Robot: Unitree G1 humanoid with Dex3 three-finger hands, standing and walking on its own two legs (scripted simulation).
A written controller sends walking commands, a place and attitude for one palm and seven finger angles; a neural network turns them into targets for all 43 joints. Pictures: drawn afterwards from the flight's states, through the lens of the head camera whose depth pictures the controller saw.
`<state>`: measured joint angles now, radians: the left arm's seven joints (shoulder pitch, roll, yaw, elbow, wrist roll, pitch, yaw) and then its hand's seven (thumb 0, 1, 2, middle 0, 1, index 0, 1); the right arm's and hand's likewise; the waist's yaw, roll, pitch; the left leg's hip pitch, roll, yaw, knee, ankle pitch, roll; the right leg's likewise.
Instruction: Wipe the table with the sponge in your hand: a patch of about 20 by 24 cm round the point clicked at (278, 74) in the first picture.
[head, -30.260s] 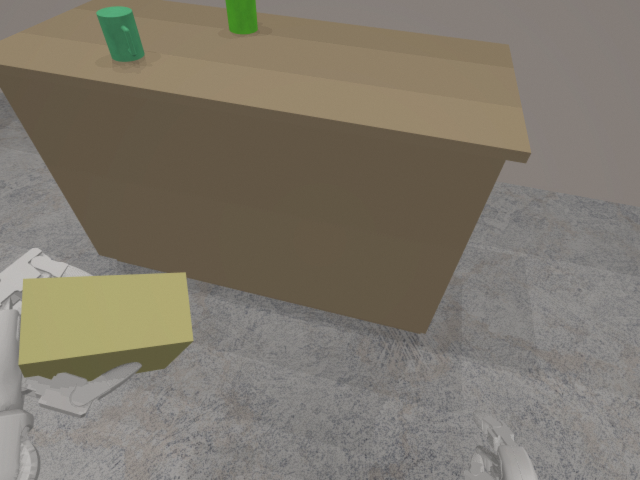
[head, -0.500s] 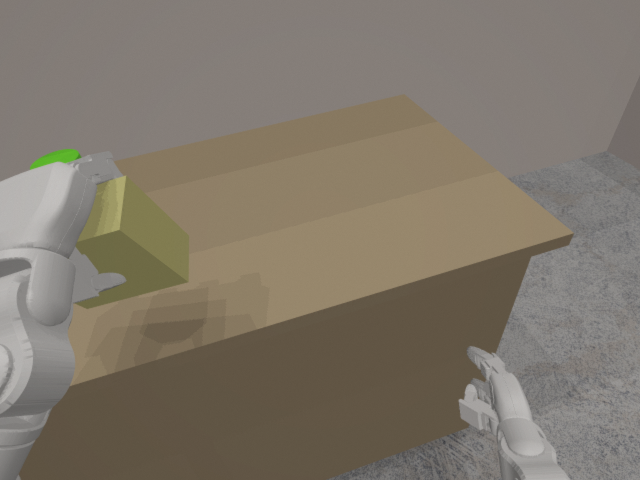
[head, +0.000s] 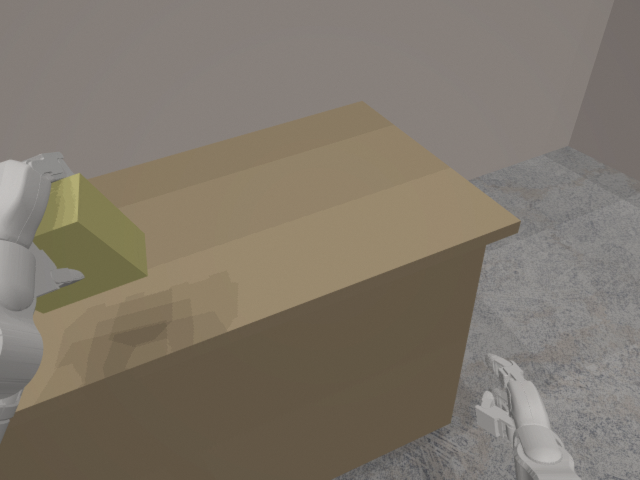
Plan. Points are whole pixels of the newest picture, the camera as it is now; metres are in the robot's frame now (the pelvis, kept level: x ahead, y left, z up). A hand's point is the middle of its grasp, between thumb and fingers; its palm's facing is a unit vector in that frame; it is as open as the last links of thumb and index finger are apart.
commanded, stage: move the sponge above the wiping area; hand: left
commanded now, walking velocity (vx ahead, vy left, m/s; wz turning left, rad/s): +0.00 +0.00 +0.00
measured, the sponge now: (73, 257) +0.26 +0.32 +0.21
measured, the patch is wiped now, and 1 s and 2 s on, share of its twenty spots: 0.05 0.05 0.10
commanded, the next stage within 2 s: none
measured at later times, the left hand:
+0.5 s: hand (13, 237) +0.24 +0.36 +0.25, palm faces +0.38 -0.05 -0.92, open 10.2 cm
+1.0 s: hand (39, 255) +0.25 +0.36 +0.22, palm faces +0.32 -0.14 -0.94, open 10.2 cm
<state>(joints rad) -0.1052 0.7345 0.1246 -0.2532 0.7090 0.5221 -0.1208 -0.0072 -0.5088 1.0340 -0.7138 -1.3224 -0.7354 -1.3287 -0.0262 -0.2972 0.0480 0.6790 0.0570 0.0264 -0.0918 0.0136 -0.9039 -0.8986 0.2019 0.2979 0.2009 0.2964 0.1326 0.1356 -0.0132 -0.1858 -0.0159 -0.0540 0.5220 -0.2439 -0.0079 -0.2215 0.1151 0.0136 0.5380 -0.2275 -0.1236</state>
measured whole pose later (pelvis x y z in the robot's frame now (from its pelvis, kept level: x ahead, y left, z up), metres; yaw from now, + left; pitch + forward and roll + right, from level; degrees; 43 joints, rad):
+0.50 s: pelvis +0.01 +0.05 +0.00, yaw +1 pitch -3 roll +1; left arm -0.07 0.67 0.14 -0.34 0.71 0.51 -0.10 -0.01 -0.51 1.03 -0.71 -1.32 -0.74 -1.33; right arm -0.02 -0.24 0.07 0.66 0.06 -0.01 -0.08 0.01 -0.90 -0.90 0.20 0.30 0.20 0.30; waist 0.15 0.12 -0.02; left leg -0.19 -0.07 -0.06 0.47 -0.23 0.02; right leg -0.22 0.06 0.03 0.51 -0.23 -0.06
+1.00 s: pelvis +0.01 +0.05 +0.01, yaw +1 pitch -3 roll +1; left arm -0.01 0.60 0.09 -0.40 0.73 0.61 -0.12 -0.01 -0.51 1.04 -0.71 -1.32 -0.74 -1.32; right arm -0.02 -0.25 0.09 0.63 0.07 0.05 -0.06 0.01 -0.90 -0.90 0.20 0.30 0.20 0.30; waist 0.14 0.11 -0.02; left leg -0.16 -0.07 -0.05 0.42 -0.20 0.03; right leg -0.20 0.06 0.04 0.45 -0.20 -0.05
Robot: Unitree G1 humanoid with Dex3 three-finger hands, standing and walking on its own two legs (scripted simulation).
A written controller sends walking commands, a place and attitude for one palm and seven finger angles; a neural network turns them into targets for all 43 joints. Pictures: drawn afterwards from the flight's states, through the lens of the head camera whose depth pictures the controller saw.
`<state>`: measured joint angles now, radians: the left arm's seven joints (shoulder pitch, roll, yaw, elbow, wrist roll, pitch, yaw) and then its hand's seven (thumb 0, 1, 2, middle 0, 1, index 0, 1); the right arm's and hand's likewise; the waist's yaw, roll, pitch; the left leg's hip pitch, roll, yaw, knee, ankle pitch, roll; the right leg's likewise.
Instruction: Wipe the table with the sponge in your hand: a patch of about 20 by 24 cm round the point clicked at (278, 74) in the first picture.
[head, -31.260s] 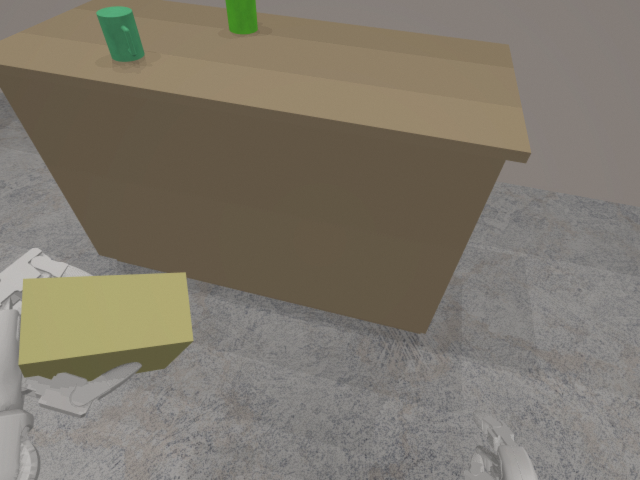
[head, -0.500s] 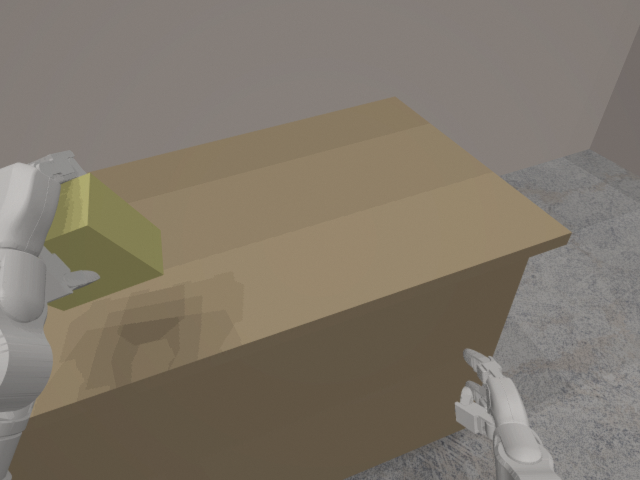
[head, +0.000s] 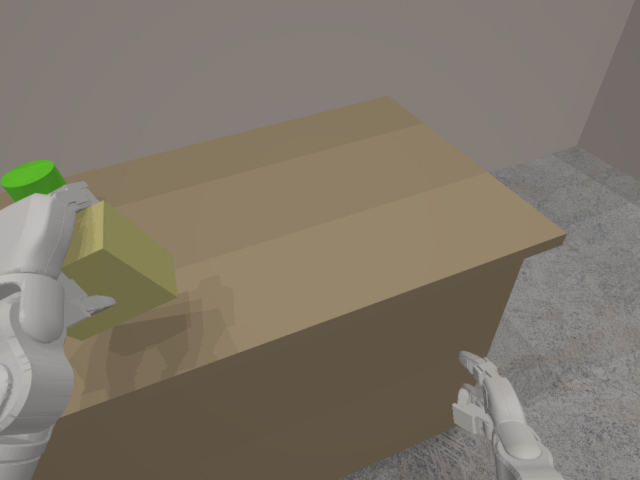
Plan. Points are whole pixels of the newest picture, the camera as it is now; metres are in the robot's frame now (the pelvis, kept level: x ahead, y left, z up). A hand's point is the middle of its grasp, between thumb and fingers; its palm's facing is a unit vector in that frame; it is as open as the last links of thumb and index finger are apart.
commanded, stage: move the sponge above the wiping area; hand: left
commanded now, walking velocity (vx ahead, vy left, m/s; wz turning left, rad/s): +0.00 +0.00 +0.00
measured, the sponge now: (105, 283) +0.25 +0.30 +0.16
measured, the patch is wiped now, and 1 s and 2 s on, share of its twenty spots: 0.05 0.10 0.10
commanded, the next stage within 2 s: none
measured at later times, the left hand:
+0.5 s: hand (97, 288) +0.24 +0.29 +0.17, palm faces +0.05 -0.04 -1.00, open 10.2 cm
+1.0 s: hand (94, 272) +0.25 +0.30 +0.19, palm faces +0.13 -0.03 -0.99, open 10.2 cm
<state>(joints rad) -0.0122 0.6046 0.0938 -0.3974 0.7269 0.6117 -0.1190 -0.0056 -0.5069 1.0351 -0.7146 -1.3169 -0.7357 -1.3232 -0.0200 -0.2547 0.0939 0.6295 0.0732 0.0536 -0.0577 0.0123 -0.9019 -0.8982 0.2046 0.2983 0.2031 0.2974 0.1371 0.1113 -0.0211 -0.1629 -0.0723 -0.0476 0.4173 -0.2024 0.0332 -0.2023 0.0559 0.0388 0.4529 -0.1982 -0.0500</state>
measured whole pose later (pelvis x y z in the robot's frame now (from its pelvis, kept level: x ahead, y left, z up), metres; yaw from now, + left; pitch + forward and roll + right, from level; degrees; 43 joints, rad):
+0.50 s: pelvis -0.01 -0.03 -0.01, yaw +1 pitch -3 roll +2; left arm -0.06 0.68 0.04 -0.13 0.80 0.50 -0.23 0.00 -0.51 1.04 -0.72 -1.31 -0.74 -1.32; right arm 0.00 -0.29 0.07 0.67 0.05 -0.01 -0.10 0.01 -0.90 -0.90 0.20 0.30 0.20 0.30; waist 0.12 0.12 -0.01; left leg -0.20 -0.04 -0.07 0.48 -0.23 -0.01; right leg -0.23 0.09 0.01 0.52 -0.22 -0.09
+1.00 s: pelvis -0.01 -0.01 -0.01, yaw +0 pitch -3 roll +1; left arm -0.05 0.67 0.07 -0.18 0.77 0.39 -0.18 0.00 -0.51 1.04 -0.72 -1.31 -0.74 -1.32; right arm 0.03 -0.27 0.05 0.69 0.04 -0.03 -0.09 0.01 -0.90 -0.90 0.20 0.30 0.20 0.30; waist 0.12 0.12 -0.01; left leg -0.20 -0.07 -0.06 0.49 -0.23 0.02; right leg -0.24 0.07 0.03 0.53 -0.23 -0.07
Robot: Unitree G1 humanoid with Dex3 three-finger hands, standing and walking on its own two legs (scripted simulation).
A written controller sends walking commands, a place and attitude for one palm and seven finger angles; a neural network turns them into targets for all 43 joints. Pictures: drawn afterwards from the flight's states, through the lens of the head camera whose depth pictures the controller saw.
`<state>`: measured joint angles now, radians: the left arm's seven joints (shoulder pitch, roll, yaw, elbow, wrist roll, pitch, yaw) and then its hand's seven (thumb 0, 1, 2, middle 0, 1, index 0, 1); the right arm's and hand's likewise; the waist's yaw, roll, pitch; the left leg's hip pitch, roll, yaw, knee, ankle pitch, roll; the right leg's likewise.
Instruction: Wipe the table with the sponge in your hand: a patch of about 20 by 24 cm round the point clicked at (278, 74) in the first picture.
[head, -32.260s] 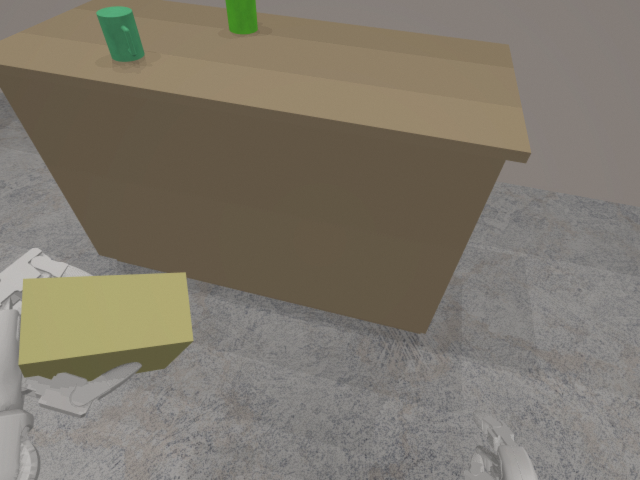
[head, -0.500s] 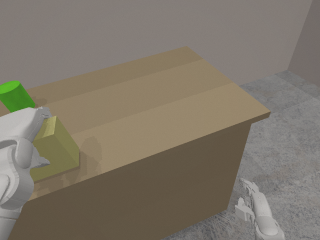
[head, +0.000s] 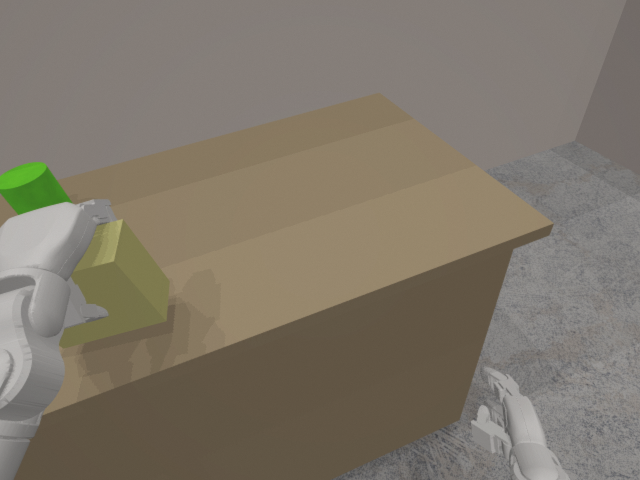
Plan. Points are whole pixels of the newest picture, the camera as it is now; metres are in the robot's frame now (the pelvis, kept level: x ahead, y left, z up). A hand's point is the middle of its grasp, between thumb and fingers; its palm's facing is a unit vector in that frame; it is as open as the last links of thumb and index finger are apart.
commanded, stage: move the sponge above the wiping area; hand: left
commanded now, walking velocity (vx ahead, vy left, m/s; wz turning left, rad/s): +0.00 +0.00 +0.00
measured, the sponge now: (101, 296) +0.26 +0.32 +0.14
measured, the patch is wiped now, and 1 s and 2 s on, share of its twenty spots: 0.10 0.10 0.10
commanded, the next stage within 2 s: none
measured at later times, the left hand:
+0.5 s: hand (73, 250) +0.26 +0.31 +0.22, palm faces +0.26 -0.04 -0.96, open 10.2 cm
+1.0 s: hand (63, 239) +0.26 +0.31 +0.23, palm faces +0.24 +0.02 -0.97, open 10.2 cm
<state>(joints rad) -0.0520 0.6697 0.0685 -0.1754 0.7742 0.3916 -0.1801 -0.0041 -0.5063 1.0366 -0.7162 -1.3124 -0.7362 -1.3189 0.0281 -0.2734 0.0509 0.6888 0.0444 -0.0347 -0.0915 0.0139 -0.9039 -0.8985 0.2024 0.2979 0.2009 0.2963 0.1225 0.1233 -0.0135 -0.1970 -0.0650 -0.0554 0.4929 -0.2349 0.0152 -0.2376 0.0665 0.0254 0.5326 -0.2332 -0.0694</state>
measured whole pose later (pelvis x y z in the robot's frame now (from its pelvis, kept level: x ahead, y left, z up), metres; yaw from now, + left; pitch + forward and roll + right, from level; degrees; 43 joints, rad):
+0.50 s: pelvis +0.00 +0.02 +0.01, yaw +0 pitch -4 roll +1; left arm -0.11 0.64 -0.02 -0.31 0.81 0.51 -0.14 -0.01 -0.51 1.04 -0.72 -1.31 -0.74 -1.32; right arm -0.04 -0.23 0.10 0.67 0.04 -0.02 -0.09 0.01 -0.90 -0.90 0.20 0.30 0.20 0.30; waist 0.17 0.11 -0.01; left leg -0.14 -0.08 -0.06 0.42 -0.20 0.03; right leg -0.18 0.05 0.03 0.46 -0.21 -0.05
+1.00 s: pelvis +0.00 +0.00 +0.00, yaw +1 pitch -4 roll +1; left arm -0.17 0.69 0.03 -0.19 0.80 0.48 -0.15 -0.01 -0.51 1.04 -0.72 -1.31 -0.74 -1.32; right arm -0.02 -0.25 0.08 0.70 0.05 -0.03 -0.11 0.01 -0.90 -0.90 0.20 0.30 0.20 0.30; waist 0.15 0.12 -0.01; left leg -0.16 -0.06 -0.07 0.44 -0.21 0.01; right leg -0.19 0.07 0.01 0.47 -0.21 -0.08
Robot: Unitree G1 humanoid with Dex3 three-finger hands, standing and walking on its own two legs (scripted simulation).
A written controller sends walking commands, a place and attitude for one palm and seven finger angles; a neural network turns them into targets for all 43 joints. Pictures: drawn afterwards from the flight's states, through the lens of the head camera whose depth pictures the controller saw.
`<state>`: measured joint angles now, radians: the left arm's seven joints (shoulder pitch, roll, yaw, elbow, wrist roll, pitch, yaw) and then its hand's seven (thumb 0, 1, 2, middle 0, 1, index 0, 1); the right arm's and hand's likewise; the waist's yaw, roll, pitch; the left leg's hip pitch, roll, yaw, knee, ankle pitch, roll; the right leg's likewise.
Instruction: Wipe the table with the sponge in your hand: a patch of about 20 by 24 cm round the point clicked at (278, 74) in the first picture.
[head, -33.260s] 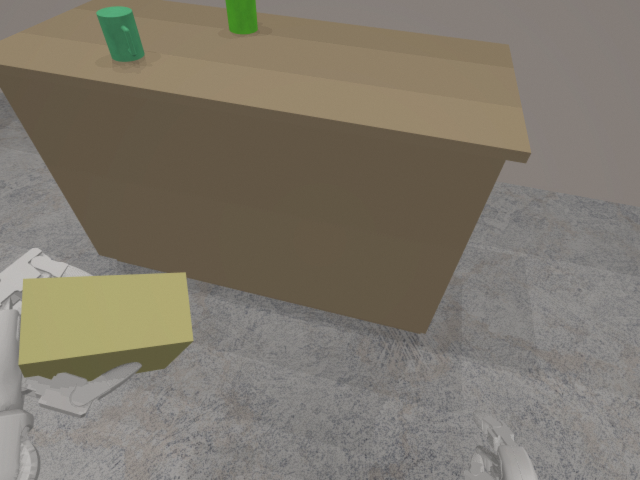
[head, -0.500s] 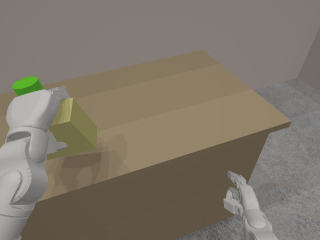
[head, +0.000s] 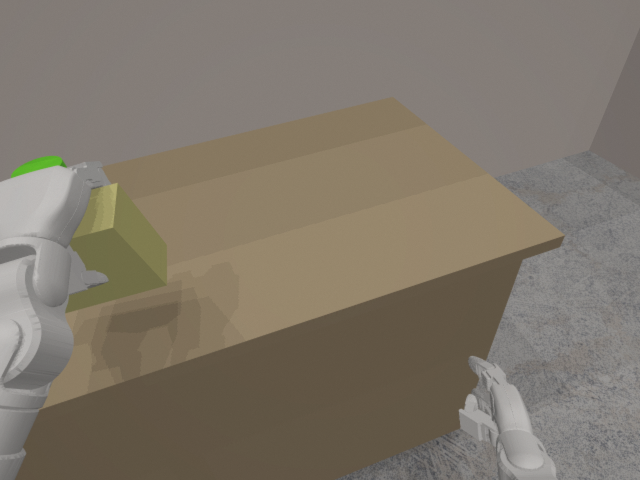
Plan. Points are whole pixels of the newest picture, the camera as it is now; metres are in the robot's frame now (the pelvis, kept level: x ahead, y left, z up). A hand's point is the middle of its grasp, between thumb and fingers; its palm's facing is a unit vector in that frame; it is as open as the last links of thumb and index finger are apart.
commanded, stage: move the sponge above the wiping area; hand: left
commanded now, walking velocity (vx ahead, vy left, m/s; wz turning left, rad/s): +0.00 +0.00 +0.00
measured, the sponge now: (98, 261) +0.27 +0.32 +0.17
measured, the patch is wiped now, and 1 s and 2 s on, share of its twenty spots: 0.10 0.10 0.10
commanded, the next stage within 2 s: lower the sponge onto the table in 1.46 s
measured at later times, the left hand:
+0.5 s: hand (62, 239) +0.26 +0.33 +0.22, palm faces +0.22 +0.01 -0.98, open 10.2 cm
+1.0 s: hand (54, 251) +0.25 +0.34 +0.21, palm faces +0.24 -0.05 -0.97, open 10.2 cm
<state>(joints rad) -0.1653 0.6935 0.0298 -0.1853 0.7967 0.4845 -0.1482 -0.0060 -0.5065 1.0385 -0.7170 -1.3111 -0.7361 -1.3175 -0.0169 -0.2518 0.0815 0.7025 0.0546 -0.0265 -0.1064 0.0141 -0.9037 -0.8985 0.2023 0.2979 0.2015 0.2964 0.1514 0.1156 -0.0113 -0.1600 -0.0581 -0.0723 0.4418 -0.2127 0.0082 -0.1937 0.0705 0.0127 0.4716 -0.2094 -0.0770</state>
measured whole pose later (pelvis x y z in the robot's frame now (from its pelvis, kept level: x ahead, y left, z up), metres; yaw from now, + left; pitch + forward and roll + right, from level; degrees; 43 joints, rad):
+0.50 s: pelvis -0.01 -0.01 +0.00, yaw +1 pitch -4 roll +1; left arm -0.23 0.70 0.06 -0.05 0.79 0.44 -0.16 0.00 -0.51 1.04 -0.72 -1.31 -0.73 -1.32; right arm 0.01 -0.27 0.06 0.71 0.06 -0.05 -0.12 0.01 -0.90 -0.90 0.20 0.30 0.20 0.30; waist 0.15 0.12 0.00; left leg -0.19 -0.05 -0.09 0.48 -0.22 0.00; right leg -0.21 0.08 -0.01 0.49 -0.21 -0.08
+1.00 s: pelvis +0.00 +0.01 +0.00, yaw +1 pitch -3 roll +1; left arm -0.17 0.65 0.06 -0.15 0.77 0.53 -0.15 0.00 -0.51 1.04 -0.71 -1.31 -0.73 -1.32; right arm 0.00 -0.27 0.07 0.68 0.07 -0.02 -0.11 0.01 -0.90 -0.90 0.20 0.30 0.20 0.30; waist 0.16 0.12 -0.01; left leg -0.19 -0.07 -0.09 0.46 -0.21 0.02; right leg -0.21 0.06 0.00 0.48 -0.21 -0.06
